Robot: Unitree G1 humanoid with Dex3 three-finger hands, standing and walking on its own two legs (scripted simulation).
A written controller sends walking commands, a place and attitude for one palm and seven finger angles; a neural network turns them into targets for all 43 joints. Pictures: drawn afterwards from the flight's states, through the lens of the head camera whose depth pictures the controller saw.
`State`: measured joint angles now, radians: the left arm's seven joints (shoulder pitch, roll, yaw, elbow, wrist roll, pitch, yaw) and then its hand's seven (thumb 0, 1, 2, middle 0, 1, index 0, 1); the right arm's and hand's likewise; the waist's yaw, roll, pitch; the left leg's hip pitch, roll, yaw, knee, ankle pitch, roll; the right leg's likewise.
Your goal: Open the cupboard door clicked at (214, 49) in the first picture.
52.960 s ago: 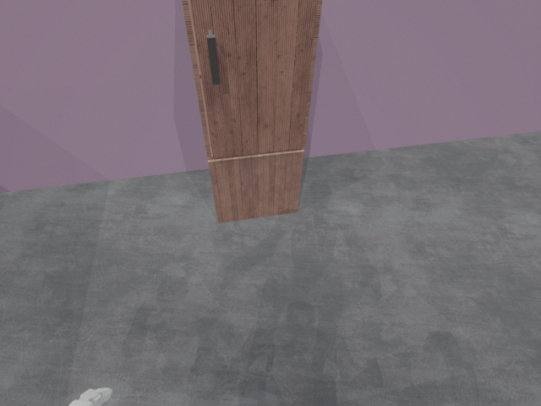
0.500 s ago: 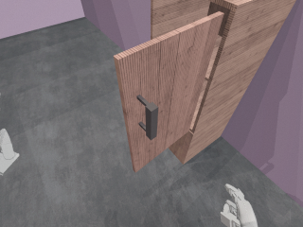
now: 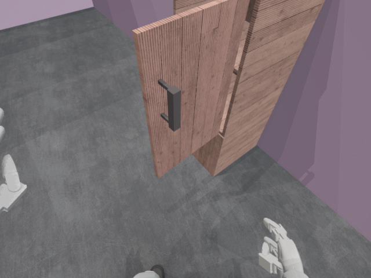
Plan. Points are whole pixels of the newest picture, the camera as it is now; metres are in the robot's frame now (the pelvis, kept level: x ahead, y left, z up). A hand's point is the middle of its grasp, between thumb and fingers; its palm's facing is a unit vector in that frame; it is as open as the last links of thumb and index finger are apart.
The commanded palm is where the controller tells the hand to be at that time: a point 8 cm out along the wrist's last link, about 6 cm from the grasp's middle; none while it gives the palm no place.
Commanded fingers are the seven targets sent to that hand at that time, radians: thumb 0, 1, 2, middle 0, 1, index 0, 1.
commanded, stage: stop stepping back and stand still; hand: left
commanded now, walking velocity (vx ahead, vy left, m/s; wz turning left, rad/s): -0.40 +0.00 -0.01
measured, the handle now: (168, 105) +0.51 +0.09 +0.06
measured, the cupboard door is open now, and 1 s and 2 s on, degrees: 94 94 94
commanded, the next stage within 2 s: let the arm hang, fingers relaxed in 0.88 s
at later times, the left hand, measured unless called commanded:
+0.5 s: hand out of the picture +0.07 +0.24 +0.16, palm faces +0.44 -0.77 -0.47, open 7.4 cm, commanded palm +0.02 +0.28 +0.18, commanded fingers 0.00 0.90 0.90 -0.20 -0.30 -0.20 -0.30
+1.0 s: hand out of the picture +0.05 +0.24 +0.16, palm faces +0.44 -0.73 -0.52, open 7.4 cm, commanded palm none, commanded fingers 0.00 0.90 0.90 -0.20 -0.30 -0.20 -0.30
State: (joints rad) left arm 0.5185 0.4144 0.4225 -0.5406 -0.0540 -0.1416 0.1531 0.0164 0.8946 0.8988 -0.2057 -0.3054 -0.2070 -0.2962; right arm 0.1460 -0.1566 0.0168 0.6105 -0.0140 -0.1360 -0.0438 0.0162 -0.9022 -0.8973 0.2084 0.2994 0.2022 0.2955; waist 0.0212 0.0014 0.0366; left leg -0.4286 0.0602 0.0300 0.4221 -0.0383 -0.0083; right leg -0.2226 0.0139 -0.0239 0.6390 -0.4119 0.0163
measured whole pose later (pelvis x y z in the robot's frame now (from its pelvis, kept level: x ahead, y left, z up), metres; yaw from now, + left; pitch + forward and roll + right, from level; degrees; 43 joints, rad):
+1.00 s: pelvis -0.14 -0.03 -0.01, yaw +3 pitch -1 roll +0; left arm 0.50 0.43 0.41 -0.43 0.01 -0.22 0.13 0.02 0.89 0.90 -0.21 -0.31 -0.21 -0.30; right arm 0.27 -0.17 0.02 0.66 -0.01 -0.14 -0.04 0.02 -0.90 -0.90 0.21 0.30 0.20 0.30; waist -0.01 0.00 0.01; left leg -0.36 0.05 0.01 0.74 -0.39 -0.01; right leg -0.31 0.01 -0.09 0.63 -0.29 -0.06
